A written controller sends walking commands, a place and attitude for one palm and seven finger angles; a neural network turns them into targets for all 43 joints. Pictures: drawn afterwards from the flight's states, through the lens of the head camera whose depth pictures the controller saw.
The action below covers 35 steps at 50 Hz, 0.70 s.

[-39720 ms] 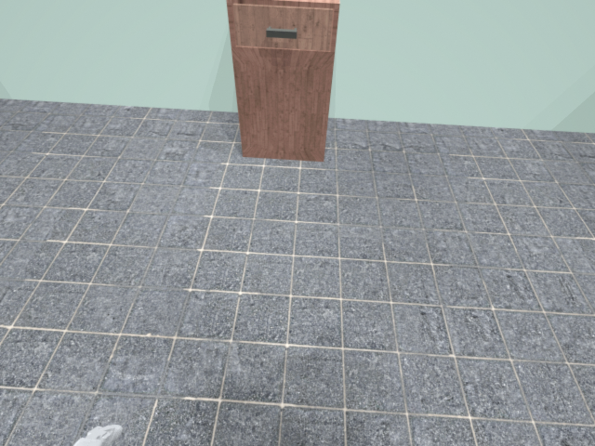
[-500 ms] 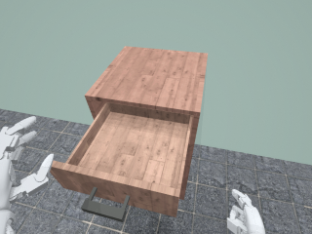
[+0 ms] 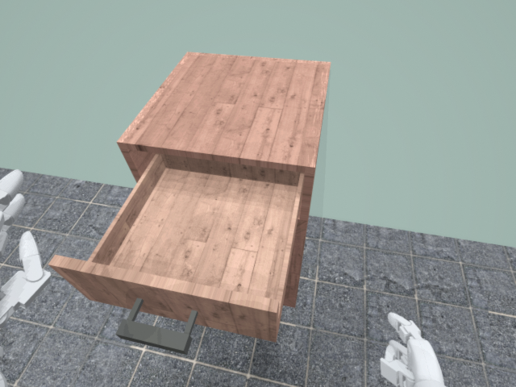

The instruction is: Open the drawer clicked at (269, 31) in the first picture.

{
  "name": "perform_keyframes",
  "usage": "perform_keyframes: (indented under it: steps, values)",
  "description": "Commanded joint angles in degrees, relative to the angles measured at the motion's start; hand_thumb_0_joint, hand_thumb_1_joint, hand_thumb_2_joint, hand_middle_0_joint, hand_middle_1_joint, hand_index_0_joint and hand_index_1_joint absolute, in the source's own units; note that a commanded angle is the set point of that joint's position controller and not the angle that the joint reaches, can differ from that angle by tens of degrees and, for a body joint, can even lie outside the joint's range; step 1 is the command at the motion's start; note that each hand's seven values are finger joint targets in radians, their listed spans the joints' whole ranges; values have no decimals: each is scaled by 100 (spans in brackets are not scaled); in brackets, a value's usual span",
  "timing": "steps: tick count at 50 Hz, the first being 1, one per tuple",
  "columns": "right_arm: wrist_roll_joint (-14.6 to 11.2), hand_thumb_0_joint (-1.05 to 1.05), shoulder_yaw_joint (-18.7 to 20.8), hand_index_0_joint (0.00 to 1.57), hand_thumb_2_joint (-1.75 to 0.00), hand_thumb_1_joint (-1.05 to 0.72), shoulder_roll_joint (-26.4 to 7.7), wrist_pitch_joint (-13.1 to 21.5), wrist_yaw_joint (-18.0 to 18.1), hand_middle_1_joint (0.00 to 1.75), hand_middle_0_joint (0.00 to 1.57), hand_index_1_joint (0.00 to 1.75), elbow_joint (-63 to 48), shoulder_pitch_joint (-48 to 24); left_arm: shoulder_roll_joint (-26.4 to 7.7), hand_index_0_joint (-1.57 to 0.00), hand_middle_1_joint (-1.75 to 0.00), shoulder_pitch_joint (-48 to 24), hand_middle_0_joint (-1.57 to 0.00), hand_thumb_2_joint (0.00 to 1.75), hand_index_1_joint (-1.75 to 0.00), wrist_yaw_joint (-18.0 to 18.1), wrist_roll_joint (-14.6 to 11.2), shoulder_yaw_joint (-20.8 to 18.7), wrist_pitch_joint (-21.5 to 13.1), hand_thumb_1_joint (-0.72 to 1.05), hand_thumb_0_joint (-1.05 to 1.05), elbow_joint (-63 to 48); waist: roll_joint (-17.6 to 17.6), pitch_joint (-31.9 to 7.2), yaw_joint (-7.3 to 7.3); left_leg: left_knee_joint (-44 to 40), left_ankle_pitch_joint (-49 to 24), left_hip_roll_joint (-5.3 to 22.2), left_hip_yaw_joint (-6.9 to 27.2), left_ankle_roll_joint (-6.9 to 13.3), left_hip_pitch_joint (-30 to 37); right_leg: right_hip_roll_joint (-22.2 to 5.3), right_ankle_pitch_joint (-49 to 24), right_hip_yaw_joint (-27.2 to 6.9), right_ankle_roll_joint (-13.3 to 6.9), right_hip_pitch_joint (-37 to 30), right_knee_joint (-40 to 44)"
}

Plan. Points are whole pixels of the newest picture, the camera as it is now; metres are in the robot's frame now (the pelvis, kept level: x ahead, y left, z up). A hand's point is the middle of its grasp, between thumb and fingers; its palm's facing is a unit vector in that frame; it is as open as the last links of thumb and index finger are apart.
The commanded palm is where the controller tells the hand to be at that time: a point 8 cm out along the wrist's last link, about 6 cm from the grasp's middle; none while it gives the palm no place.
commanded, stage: step back with the hand held close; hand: left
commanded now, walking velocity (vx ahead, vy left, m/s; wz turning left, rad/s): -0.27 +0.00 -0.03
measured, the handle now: (159, 323) +0.24 +0.20 -0.09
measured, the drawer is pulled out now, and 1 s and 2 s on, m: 0.30 0.30 0.30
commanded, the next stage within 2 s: stop stepping back and stand still in 1.26 s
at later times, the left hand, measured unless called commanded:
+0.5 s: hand out of the picture +0.14 +0.27 +0.16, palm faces +0.35 -0.81 -0.47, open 7.4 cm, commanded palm +0.08 +0.31 +0.18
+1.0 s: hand out of the picture +0.06 +0.25 +0.16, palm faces +0.33 -0.84 -0.44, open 7.4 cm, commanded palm -0.02 +0.30 +0.18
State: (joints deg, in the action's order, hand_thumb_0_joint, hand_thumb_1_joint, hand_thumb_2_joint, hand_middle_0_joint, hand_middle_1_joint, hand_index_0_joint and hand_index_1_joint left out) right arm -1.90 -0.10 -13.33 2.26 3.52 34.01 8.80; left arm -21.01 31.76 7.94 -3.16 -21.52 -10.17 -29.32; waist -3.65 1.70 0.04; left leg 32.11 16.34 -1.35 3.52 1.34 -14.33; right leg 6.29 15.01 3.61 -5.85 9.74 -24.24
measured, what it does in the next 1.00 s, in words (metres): walks backwards: left foot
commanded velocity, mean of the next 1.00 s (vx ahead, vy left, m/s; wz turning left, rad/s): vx -0.32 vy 0.00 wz -0.04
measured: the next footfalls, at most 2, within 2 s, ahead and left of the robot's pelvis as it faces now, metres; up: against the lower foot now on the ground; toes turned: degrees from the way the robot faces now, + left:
left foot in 0.94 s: -0.09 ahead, +0.17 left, +0.00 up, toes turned +2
right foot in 1.10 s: -0.10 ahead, -0.07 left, +0.00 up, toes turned -1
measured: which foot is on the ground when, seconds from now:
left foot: down 0.00-0.72, up 0.74-0.92, down 0.94-1.00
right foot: down 0.00-0.96, up 0.98-1.00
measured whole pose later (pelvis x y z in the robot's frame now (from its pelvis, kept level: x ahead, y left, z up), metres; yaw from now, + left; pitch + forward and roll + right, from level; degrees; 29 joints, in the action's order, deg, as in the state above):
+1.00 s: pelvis -0.14 +0.02 -0.01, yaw +1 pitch +1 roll +1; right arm 0.2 1.5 -14.1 3.5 3.1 34.9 12.2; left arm -24.1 35.1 9.9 -1.9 -20.6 -12.4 -35.8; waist 4.0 1.5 -2.8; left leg 33.0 14.8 2.1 -0.2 -1.2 -18.1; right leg 1.9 14.0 3.8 -1.2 27.0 -35.0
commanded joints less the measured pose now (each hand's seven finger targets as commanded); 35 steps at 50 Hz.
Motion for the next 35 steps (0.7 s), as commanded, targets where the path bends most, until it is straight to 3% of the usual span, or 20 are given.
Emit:
perform_keyframes:
  steps: [1, 3, 6, 8, 9, 10, 12, 18, 23, 25, 28, 29, 31, 32, 34, 35]
  values:
    - [-33, 0, 287, 20, -90, -90, -463, -7, -8, 30, 20, 30, -1058, -524, -624, -20, -30, 880, -20, 90, -30, 55, 53, -367, -210, 90, 0, -827, 674, -1154, -109, -22, -1081, 347, 9, 145, -80, -1691, -3408, -1028, 711, -572, 117]
    - [-77, 0, 298, 20, -90, -90, -499, -56, -36, 30, 20, 30, -1099, -599, -904, -20, -30, 840, -20, 90, -30, 37, 16, -526, -269, 90, 0, -1266, 630, -1277, -101, -220, -1502, 475, -65, 200, -6, -1586, -3240, -953, 811, -554, 1]
    - [-49, 0, 293, 20, -90, -90, -548, -48, 6, 30, 20, 30, -1168, -640, -1231, -20, -30, 728, -20, 90, -30, 84, 13, -684, -355, 90, 0, -1938, 233, -1302, -78, -303, -2389, 699, 177, 239, 14, -1369, -3068, -919, 788, -466, -235]
    - [-34, 0, 284, 20, -90, -90, -549, -36, 37, 30, 20, 30, -1188, -598, -1354, -20, -30, 683, -20, 90, -30, 120, -11, -770, -351, 90, 0, -2202, -40, -1367, -65, -247, -2629, 746, 297, 204, -103, -1333, -3094, -939, 667, -562, -348]
    - [-21, 0, 282, 20, -90, -90, -588, -15, 64, 30, 20, 30, -1180, -618, -1476, -20, -30, 570, -20, 90, -30, 122, -5, -803, -340, 90, 0, -2407, -336, -1378, -71, -303, -2667, 795, 366, 178, -51, -1300, -2912, -976, 585, -424, -378]
    - [-16, 0, 267, 20, -90, -90, -539, -2, 70, 30, 20, 30, -1177, -563, -1398, -20, -30, 700, -20, 90, -30, 136, -18, -778, -324, 90, 0, -2331, -323, -1397, -50, -371, -2669, 860, 503, 189, -144, -1229, -2542, -863, 538, -475, -436]
    - [1, 0, 279, 20, -90, -90, -536, 27, 55, 30, 20, 30, -1188, -535, -1321, -20, -30, 825, -20, 90, -30, 140, -44, -770, -293, 90, 0, -2170, -374, -1276, -32, -494, -2355, 932, 635, 196, -359, -1141, -1878, -889, 454, -358, -443]
    - [72, 0, 313, 20, -90, -90, -564, 61, 59, 30, 20, 30, -1147, -507, -1014, -20, -30, 928, -20, 90, -30, 165, -36, -674, -228, 90, 0, -1527, -56, -869, -107, -816, -1396, 1111, 881, 242, -1099, -968, -743, -855, 391, -87, -532]
    - [292, 0, 276, 20, -90, -90, -568, 215, 138, 30, 20, 30, -1138, -388, -783, -20, -30, 769, -20, 90, -30, 291, 89, -469, -138, 90, 0, -1586, -486, -636, -141, -1357, -574, 1481, 1126, 406, -1871, -603, 843, -570, 484, 3, -1284]
    - [365, 0, 264, 20, -90, -90, -578, 297, 179, 30, 20, 30, -1102, -311, -867, -20, -30, 578, -20, 90, -30, 333, 105, -486, -147, 90, 0, -1864, -439, -674, -147, -1389, -283, 1540, 1204, 481, -2083, -528, 1038, -573, 495, -54, -1507]
    - [353, 0, 273, 20, -90, -90, -620, 417, 161, 30, 20, 30, -1059, -113, -852, -20, -30, 624, -20, 90, -30, 352, 60, -442, -129, 90, 0, -2251, -404, -1015, -118, -1060, -538, 1429, 1037, 428, -1571, -579, 692, -470, 536, -49, -1232]
    - [378, 0, 276, 20, -90, -90, -642, 445, 180, 30, 20, 30, -1036, -132, -1050, -20, -30, 512, -20, 90, -30, 385, 68, -555, -143, 90, 0, -2463, -412, -1073, -135, -938, -456, 1446, 995, 415, -1613, -624, 642, -568, 519, -50, -1152]
    - [353, 0, 250, 20, -90, -90, -624, 483, 174, 30, 20, 30, -1016, -174, -992, -20, -30, 462, -20, 90, -30, 390, 71, -550, -153, 90, 0, -2420, -223, -895, -133, -816, 652, 1304, 925, 364, -2077, -805, 713, -729, 437, -149, -997]
    - [343, 0, 249, 20, -90, -90, -642, 485, 166, 30, 20, 30, -1035, -187, -980, -20, -30, 393, -20, 90, -30, 394, 92, -568, -154, 90, 0, -2351, 7, -694, -144, -660, 1291, 1094, 809, 288, -2326, -963, 815, -1051, 333, -45, -716]
    - [328, 0, 309, 20, -90, -90, -653, 472, 157, 30, 20, 30, -1015, -211, -1104, -20, -30, 216, -20, 90, -30, 429, 116, -658, -181, 90, 0, -2147, 619, -394, -177, 349, 1859, 498, 388, 0, -2005, -1722, 1880, -2316, -43, 986, 558]
    - [295, 0, 315, 20, -90, -90, -579, 453, 126, 30, 20, 30, -918, -235, -1070, -20, -30, 114, -20, 90, -30, 435, 106, -586, -193, 90, 0, -1886, 1041, -385, -189, 1191, 1609, 225, 163, -132, -1554, -2269, 2535, -2887, -225, 1484, 1198]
